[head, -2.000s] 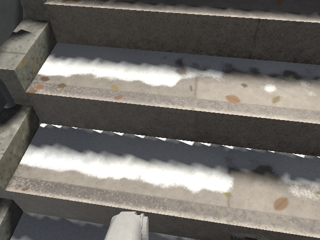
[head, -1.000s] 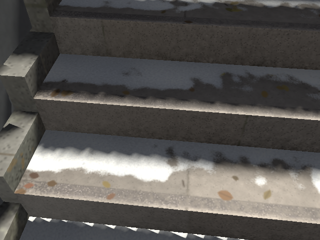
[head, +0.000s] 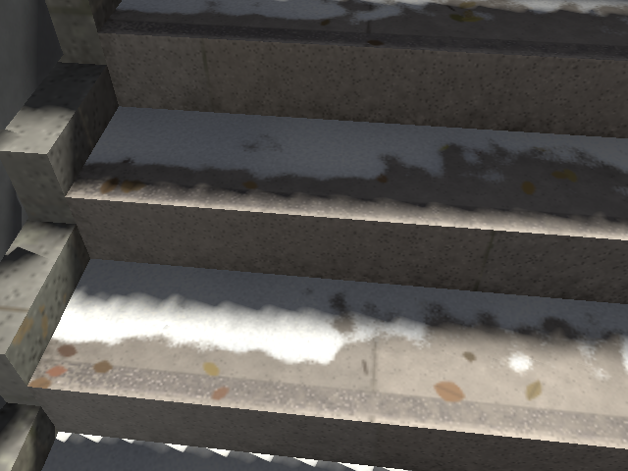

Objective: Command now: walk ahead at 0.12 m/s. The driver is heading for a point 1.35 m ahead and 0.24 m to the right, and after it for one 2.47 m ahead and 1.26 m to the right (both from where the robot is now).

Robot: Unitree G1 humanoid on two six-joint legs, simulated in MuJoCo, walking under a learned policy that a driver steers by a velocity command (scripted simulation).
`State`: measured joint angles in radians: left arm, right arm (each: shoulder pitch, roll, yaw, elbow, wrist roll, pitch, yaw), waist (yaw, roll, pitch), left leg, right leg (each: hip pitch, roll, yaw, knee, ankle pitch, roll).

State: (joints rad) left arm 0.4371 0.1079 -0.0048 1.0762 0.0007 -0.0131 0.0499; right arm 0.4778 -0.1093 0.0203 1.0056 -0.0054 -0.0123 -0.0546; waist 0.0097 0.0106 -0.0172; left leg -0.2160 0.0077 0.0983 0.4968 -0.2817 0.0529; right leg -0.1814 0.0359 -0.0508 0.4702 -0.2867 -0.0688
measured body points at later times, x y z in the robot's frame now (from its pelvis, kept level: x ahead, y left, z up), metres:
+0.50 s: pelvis +0.01 +0.00 +0.01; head +0.02 +0.00 +0.46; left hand +0.00 +0.21 -0.15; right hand -0.01 -0.20 -0.15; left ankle -0.01 +0.09 -0.74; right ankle -0.02 -0.09 -0.74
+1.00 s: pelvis -0.01 -0.01 +0.01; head -0.01 -0.01 +0.46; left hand -0.06 +0.19 -0.15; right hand -0.07 -0.20 -0.15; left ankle -0.01 +0.09 -0.74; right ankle -0.02 -0.09 -0.74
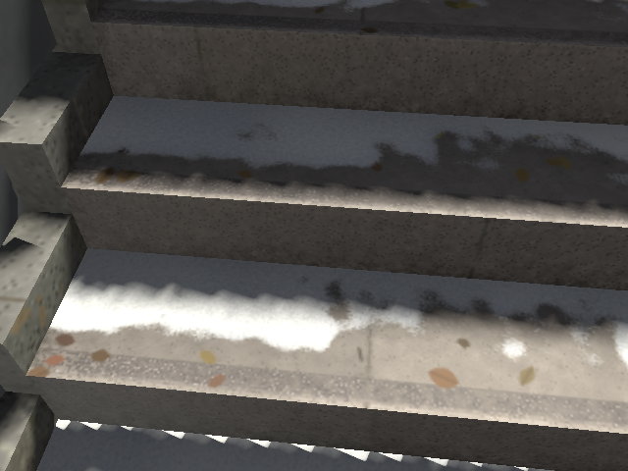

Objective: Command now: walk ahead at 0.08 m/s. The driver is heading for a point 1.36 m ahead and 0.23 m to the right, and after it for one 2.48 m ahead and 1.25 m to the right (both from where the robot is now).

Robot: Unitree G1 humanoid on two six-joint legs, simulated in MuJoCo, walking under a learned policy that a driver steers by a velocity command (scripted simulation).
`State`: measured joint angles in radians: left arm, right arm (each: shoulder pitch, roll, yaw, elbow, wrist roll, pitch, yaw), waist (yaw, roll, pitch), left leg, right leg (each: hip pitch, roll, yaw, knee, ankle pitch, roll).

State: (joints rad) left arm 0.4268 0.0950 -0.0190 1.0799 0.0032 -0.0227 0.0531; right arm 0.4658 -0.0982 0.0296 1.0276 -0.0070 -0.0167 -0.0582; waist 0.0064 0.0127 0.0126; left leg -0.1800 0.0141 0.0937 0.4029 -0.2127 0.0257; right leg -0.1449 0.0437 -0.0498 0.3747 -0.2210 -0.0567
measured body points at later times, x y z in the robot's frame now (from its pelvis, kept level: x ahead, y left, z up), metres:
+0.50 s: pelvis +0.11 +0.03 +0.00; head +0.12 +0.04 +0.45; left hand +0.25 +0.24 -0.13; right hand -0.03 -0.18 -0.14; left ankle +0.03 +0.11 -0.74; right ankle +0.09 -0.08 -0.42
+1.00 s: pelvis +0.40 +0.01 +0.16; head +0.43 +0.00 +0.61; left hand +0.27 +0.23 +0.03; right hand +0.66 -0.13 +0.10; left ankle +0.50 +0.14 -0.26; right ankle +0.33 -0.05 -0.57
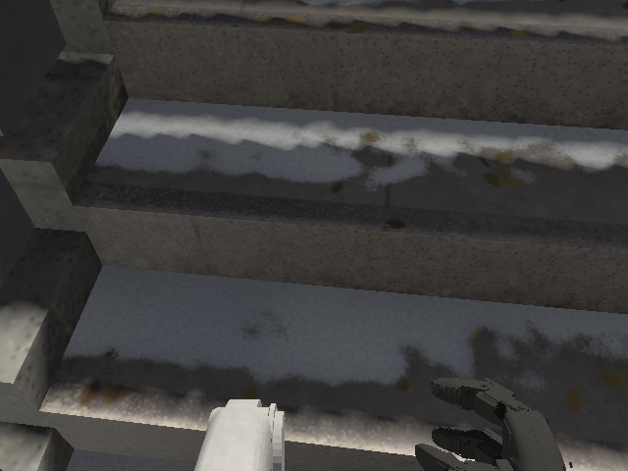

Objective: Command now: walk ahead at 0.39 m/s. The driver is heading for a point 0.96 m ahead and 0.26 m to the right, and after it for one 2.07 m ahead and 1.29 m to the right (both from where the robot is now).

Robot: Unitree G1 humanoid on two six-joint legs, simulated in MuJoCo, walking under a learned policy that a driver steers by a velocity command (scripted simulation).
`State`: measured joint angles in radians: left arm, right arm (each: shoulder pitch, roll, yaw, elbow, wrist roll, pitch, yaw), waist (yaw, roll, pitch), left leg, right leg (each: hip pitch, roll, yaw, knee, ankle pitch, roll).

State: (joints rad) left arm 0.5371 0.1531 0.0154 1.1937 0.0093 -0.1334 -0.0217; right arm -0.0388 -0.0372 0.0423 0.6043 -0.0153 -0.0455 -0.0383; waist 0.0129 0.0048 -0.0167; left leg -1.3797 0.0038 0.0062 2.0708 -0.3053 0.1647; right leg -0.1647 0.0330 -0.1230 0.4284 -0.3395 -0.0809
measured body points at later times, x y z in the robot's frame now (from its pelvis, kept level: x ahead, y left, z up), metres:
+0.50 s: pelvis +0.21 +0.01 +0.16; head +0.24 +0.02 +0.61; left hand +0.39 +0.17 +0.04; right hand +0.15 -0.20 +0.02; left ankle +0.23 +0.08 -0.57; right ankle +0.25 -0.11 -0.30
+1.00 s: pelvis +0.44 -0.11 +0.28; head +0.43 -0.12 +0.73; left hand +0.49 +0.12 +0.15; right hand +0.58 -0.34 +0.18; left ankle +0.40 +0.04 -0.19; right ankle +0.46 -0.19 -0.40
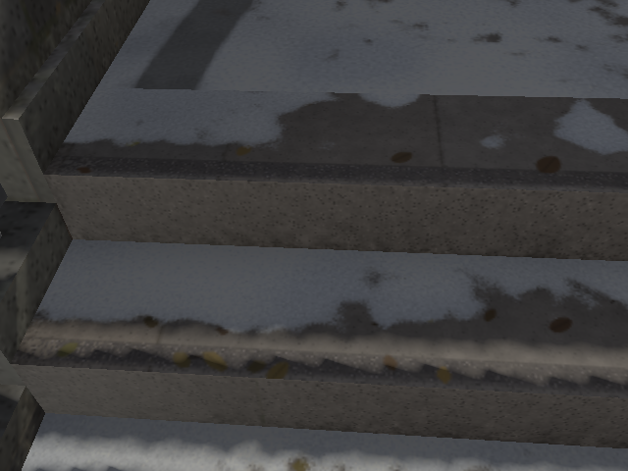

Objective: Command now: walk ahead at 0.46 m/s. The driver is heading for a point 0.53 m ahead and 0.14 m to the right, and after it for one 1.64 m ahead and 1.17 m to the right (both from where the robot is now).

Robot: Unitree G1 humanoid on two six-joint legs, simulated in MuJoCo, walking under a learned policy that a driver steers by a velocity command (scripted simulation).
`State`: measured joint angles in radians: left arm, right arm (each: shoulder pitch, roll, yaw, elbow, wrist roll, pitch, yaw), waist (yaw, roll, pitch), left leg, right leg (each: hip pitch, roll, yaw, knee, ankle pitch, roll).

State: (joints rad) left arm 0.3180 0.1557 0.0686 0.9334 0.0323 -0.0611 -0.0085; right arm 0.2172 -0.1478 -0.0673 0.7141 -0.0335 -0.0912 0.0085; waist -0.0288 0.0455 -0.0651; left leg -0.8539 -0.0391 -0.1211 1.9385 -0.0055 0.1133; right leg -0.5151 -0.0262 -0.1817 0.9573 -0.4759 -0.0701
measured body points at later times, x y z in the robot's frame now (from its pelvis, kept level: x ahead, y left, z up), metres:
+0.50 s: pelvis +0.28 +0.03 +0.14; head +0.30 +0.02 +0.59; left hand +0.34 +0.27 +0.01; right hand +0.42 -0.21 +0.02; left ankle +0.37 +0.09 -0.51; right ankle +0.16 -0.10 -0.38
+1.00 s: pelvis +0.54 -0.03 +0.30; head +0.58 -0.01 +0.75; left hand +0.77 +0.15 +0.18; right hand +0.56 -0.30 +0.19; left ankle +0.43 +0.12 -0.23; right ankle +0.64 -0.09 -0.34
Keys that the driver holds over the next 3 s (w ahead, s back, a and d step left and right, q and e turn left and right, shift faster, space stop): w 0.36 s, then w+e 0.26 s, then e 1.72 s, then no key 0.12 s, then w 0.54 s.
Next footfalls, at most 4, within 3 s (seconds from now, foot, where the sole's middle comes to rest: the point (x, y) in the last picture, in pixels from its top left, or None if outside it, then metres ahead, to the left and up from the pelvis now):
0.36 left None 0.41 0.09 -0.55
0.90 right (383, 312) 0.68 -0.10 -0.38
1.66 left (294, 155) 0.92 0.05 -0.21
2.30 right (364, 289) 0.73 -0.07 -0.38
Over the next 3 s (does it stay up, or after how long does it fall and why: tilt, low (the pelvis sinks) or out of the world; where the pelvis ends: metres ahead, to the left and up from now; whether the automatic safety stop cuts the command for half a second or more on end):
stays up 0.92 -0.13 0.41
